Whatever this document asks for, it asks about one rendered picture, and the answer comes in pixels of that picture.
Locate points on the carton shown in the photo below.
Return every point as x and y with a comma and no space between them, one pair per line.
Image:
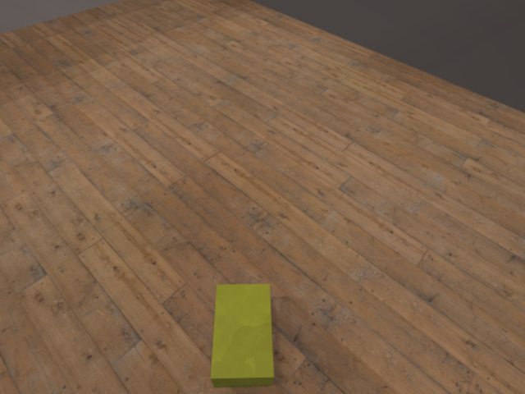
242,353

